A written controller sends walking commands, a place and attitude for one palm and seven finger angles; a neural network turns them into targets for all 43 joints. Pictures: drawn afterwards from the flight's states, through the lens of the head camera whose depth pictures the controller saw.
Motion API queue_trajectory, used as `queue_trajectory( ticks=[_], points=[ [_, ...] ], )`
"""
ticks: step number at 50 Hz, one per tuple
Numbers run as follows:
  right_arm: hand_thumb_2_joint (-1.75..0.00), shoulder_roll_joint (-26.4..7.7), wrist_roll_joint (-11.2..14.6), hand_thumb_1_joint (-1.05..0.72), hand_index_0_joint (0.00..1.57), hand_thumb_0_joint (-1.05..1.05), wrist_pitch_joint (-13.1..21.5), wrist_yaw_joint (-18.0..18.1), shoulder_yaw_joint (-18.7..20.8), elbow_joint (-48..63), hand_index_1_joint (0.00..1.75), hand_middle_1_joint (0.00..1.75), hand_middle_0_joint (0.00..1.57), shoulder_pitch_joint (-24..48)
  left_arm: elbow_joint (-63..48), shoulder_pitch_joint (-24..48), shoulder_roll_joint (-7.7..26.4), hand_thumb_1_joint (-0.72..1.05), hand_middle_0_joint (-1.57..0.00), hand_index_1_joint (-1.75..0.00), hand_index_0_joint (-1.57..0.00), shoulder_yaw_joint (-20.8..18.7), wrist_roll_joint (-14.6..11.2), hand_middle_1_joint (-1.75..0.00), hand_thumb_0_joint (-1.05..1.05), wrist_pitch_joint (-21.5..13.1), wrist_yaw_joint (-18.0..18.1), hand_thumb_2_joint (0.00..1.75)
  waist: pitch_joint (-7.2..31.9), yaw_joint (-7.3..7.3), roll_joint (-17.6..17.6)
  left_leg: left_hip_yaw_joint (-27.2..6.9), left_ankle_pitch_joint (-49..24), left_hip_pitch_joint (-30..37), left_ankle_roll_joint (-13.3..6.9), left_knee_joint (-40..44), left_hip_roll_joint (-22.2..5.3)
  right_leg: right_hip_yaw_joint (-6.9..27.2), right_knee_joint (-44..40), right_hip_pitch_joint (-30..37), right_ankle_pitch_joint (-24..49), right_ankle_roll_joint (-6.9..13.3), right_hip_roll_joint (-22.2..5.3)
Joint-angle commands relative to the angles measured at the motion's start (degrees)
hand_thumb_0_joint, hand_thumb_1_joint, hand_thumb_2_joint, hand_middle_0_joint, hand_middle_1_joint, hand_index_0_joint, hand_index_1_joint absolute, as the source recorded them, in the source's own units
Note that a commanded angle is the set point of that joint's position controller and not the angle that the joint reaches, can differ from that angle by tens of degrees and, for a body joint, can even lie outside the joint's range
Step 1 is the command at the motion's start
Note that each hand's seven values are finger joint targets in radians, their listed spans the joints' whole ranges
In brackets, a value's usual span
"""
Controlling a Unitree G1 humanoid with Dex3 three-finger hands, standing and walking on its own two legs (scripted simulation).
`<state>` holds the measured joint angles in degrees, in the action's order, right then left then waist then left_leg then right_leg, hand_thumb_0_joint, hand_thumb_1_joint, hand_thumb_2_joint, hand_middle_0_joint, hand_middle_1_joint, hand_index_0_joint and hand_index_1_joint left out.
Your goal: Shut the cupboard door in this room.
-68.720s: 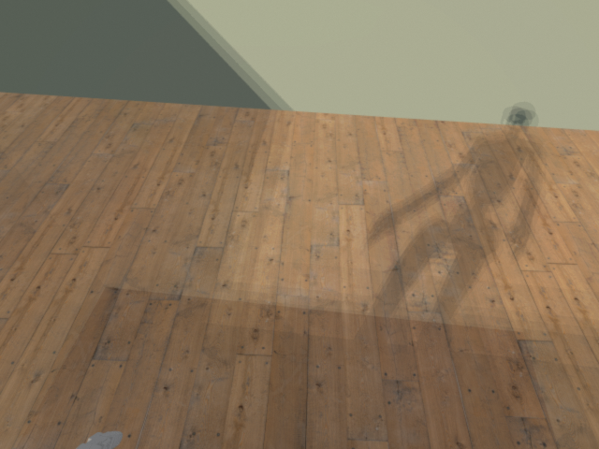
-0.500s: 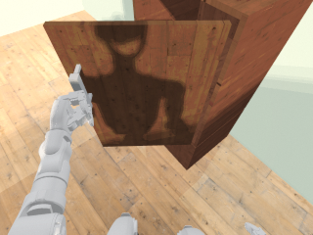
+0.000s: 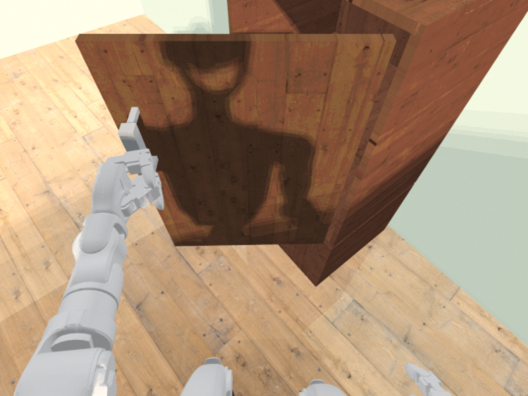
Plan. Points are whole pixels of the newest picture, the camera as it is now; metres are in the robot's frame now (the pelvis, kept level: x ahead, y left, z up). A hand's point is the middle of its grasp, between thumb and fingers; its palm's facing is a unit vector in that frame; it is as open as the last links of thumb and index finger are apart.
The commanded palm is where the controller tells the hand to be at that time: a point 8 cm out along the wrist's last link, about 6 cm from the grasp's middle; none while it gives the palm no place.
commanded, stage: push the door shut along its arc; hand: left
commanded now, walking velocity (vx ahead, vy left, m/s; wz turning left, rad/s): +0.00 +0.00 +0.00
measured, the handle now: (142, 148) +0.49 +0.21 +0.07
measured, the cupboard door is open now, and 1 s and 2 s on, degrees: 53 37 27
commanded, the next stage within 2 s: pull the fist back off the door in 1.72 s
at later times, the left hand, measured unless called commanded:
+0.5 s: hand (163, 160) +0.46 +0.17 +0.08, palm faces -0.12 -0.99 -0.03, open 3.1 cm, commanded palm +0.46 +0.21 +0.08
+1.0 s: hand (190, 130) +0.53 +0.14 +0.08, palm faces -0.25 -0.97 -0.02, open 3.1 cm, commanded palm +0.53 +0.18 +0.08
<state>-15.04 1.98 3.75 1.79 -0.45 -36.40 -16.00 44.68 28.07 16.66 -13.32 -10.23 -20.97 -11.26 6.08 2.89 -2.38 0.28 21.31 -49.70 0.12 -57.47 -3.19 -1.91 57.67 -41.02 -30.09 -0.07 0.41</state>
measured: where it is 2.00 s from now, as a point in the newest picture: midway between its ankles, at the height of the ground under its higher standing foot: outside the picture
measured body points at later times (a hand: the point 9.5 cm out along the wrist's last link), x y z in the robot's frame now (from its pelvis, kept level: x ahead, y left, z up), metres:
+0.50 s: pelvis -0.01 +0.00 -0.02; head +0.08 +0.01 +0.42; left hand +0.46 +0.23 +0.08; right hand +0.03 -0.27 -0.13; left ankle +0.07 +0.12 -0.67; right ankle -0.02 -0.12 -0.67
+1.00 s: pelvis -0.02 +0.01 -0.04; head +0.12 +0.02 +0.39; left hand +0.53 +0.19 +0.08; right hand -0.02 -0.27 -0.15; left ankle +0.07 +0.12 -0.67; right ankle -0.02 -0.12 -0.67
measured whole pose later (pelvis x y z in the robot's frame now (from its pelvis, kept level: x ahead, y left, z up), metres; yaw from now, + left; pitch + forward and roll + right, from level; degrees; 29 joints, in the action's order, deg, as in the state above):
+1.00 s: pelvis -0.02 +0.01 -0.04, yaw -2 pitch +23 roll -4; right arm -16.4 1.1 3.7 0.5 -2.0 -38.4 -21.4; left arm 73.2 63.8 32.9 -18.6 -4.7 -16.9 -23.4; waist 6.6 11.5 -3.8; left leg -1.2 23.0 -68.5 -0.3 -67.9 -5.2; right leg -2.6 66.7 -59.1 -31.2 -0.1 2.5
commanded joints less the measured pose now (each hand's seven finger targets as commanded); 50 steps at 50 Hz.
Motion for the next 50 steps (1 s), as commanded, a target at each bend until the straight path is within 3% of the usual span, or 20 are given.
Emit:
queue_trajectory(
  ticks=[1,2,4,6,8,14,16,19,21,25,27,30,32,35,39,44,46,50],
  points=[
    [-0.90,-8.6,0.1,-0.90,0.20,0.00,1.6,0.8,2.9,4.7,0.30,0.30,0.20,-3.2,-8.7,29.8,13.9,0.90,-1.30,-1.50,-1.30,-3.2,-0.8,-1.50,0.00,-4.2,-1.2,0.90,19.7,2.42,-0.8,-2.2,-7.6,20.6,-1.7,5.1,1.8,1.1,-8.8,-2.3,16.3,0.9,1.3],
    [-0.90,-8.8,0.0,-0.90,0.20,0.00,1.5,0.9,3.0,4.6,0.30,0.30,0.20,-3.5,-7.1,30.3,15.0,0.90,-1.30,-1.50,-1.30,-4.2,-0.8,-1.50,0.00,-4.4,-1.7,0.90,20.3,2.18,-0.2,-2.3,-8.2,20.3,-1.7,4.7,1.7,1.1,-8.5,-2.0,16.9,1.0,1.3],
    [-0.90,-9.0,-0.1,-0.90,0.20,0.00,1.5,0.8,3.2,4.6,0.30,0.30,0.20,-4.1,-7.1,31.1,15.0,0.90,-1.30,-1.50,-1.30,-3.9,-0.8,-1.50,0.00,-4.8,-2.9,0.90,23.5,1.88,-2.5,-2.4,-10.9,22.3,-1.7,3.8,1.7,1.1,-7.5,-2.1,18.9,1.2,1.4],
    [-0.90,-8.9,0.0,-0.90,0.20,0.00,1.4,0.5,3.2,4.7,0.30,0.30,0.20,-4.4,-5.5,31.0,14.4,0.90,-1.30,-1.50,-1.30,-3.5,-1.3,-1.50,0.00,-4.6,-3.9,0.90,23.8,1.96,-2.4,-2.7,-11.7,22.9,-1.5,3.8,1.6,0.7,-7.4,-2.7,19.1,1.2,1.5],
    [-0.90,-9.3,0.2,-0.90,0.20,0.00,1.0,0.7,3.2,3.9,0.30,0.30,0.20,-4.8,-2.5,34.3,16.0,0.90,-1.30,-1.50,-1.30,-4.0,-1.2,-1.50,0.00,-4.5,-4.8,0.90,21.5,3.26,0.2,-2.6,-9.5,20.2,-1.8,3.4,1.5,1.0,-7.8,-3.7,17.7,1.0,1.6],
    [-0.90,-9.9,0.0,-0.90,0.20,0.00,0.8,0.6,3.4,3.0,0.30,0.30,0.20,-6.3,0.1,40.9,17.1,0.90,-1.30,-1.50,-1.30,-3.6,-1.0,-1.50,0.00,-5.1,-7.3,0.90,23.9,4.23,-2.5,-3.4,-9.5,20.9,-2.1,2.1,1.4,1.0,-6.8,-6.7,15.9,1.3,1.8],
    [-0.90,-9.9,0.1,-0.90,0.20,0.00,0.7,0.5,3.5,2.8,0.30,0.30,0.20,-6.6,0.4,42.0,16.1,0.90,-1.30,-1.50,-1.30,-2.4,-1.0,-1.50,0.00,-5.1,-8.0,0.90,25.0,4.63,-3.6,-3.9,-10.3,22.6,-1.9,2.1,1.1,0.7,-6.5,-8.0,15.9,1.4,1.9],
    [-0.90,-10.5,0.0,-0.90,0.20,0.00,0.4,0.5,3.4,2.1,0.30,0.30,0.20,-7.6,3.3,43.5,18.7,0.90,-1.30,-1.50,-1.30,-4.1,-1.0,-1.50,0.00,-4.5,-8.5,0.90,24.0,5.10,-2.5,-4.2,-8.9,21.0,-2.1,1.7,1.1,0.6,-6.6,-9.0,14.2,1.5,2.1],
    [-0.90,-10.5,0.1,-0.90,0.20,0.00,0.4,0.5,3.2,1.7,0.30,0.30,0.20,-7.8,5.7,46.6,18.3,0.90,-1.30,-1.50,-1.30,-3.2,-0.6,-1.50,0.00,-4.0,-8.8,0.90,22.0,6.08,-1.8,-4.3,-6.4,18.7,-2.2,1.7,0.9,0.7,-6.8,-10.8,11.9,1.3,2.1],
    [-0.90,-10.8,-0.2,-0.90,0.20,0.00,1.0,0.2,3.3,1.0,0.30,0.30,0.20,-8.8,6.9,51.0,17.5,0.90,-1.30,-1.50,-1.30,-1.6,0.4,-1.50,0.00,-4.0,-9.0,0.90,23.6,7.30,-4.3,-5.1,-5.6,20.1,-2.1,1.0,0.7,0.4,-6.0,-14.4,9.9,1.4,2.2],
    [-0.90,-11.3,-0.3,-0.90,0.20,0.00,1.0,0.2,3.4,0.8,0.30,0.30,0.20,-9.5,8.3,52.7,21.6,0.90,-1.30,-1.50,-1.30,-4.6,0.8,-1.50,0.00,-3.6,-9.1,0.90,24.4,7.28,-3.4,-5.1,-5.4,18.2,-2.2,0.3,0.6,0.7,-5.6,-13.9,9.7,1.4,2.2],
    [-0.90,-11.3,-0.4,-0.90,0.20,0.00,1.2,-0.1,3.2,0.8,0.30,0.30,0.20,-10.2,9.0,54.6,22.2,0.90,-1.30,-1.50,-1.30,-4.4,1.4,-1.50,0.00,-3.5,-10.0,0.90,27.1,7.38,-5.9,-5.4,-7.2,19.4,-2.1,-0.6,0.5,0.6,-4.6,-15.0,10.5,1.6,2.3],
    [-0.90,-11.2,-0.5,-0.90,0.20,0.00,1.2,-0.3,3.2,1.0,0.30,0.30,0.20,-10.7,9.6,55.2,20.9,0.90,-1.30,-1.50,-1.30,-3.2,1.6,-1.50,0.00,-3.1,-10.4,0.90,26.9,7.62,-6.4,-5.6,-7.6,19.7,-2.1,-0.8,0.5,0.4,-4.5,-16.0,10.4,1.7,2.5],
    [-0.90,-11.6,-0.4,-0.90,0.20,0.00,1.2,-0.4,3.0,0.8,0.30,0.30,0.20,-11.5,11.5,58.4,22.6,0.90,-1.30,-1.50,-1.30,-4.2,1.9,-1.50,0.00,-2.1,-10.5,0.90,26.1,8.90,-4.9,-6.0,-7.1,18.3,-2.3,-1.5,0.2,0.2,-4.0,-17.6,9.9,1.5,2.7],
    [-0.90,-11.9,-0.6,-0.90,0.20,0.00,1.2,-0.5,2.7,1.2,0.30,0.30,0.20,-12.7,13.2,60.4,26.9,0.90,-1.30,-1.50,-1.30,-7.1,2.6,-1.50,0.00,-1.2,-10.6,0.90,28.1,8.70,-5.9,-5.6,-8.9,16.3,-2.6,-3.1,0.3,0.5,-3.0,-16.8,11.1,1.7,2.9],
    [-0.90,-11.9,-0.7,-0.90,0.20,0.00,1.1,-0.8,2.5,1.3,0.30,0.30,0.20,-13.5,14.4,63.6,26.5,0.90,-1.30,-1.50,-1.30,-5.6,3.7,-1.50,0.00,-0.5,-11.4,0.90,28.9,10.19,-6.8,-5.7,-8.9,15.9,-2.7,-4.4,0.1,0.5,-2.5,-19.0,10.9,1.6,3.2],
    [-0.90,-12.1,-0.6,-0.90,0.20,0.00,1.0,-0.6,2.3,1.2,0.30,0.30,0.20,-13.9,16.1,64.6,28.7,0.90,-1.30,-1.50,-1.30,-6.5,3.8,-1.50,0.00,0.4,-12.1,0.90,28.3,10.50,-5.6,-5.5,-8.6,13.9,-2.8,-4.8,-0.1,0.6,-2.4,-18.3,11.1,1.4,3.3],
    [-0.90,-12.2,-0.7,-0.90,0.20,0.00,1.1,-0.6,2.2,1.0,0.30,0.30,0.20,-14.7,16.4,66.5,30.6,0.90,-1.30,-1.50,-1.30,-7.4,4.4,-1.50,0.00,1.2,-13.0,0.90,30.9,10.66,-7.8,-5.4,-10.5,14.7,-2.8,-6.0,-0.1,0.5,-1.7,-18.9,12.4,1.6,3.4]
  ],
)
